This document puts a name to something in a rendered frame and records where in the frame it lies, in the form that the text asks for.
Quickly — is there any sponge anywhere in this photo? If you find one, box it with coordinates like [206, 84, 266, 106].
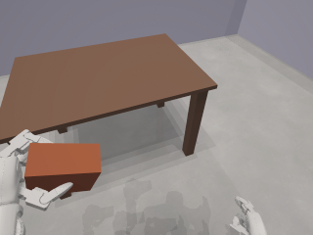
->
[24, 143, 102, 193]

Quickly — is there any table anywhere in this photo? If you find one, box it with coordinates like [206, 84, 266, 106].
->
[0, 33, 218, 200]

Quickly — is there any robot left hand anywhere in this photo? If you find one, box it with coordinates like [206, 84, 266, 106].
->
[0, 129, 73, 211]

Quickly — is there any robot left forearm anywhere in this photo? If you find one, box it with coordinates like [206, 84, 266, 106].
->
[0, 203, 26, 235]

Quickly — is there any robot right hand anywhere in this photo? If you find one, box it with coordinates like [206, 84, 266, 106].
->
[230, 196, 268, 235]

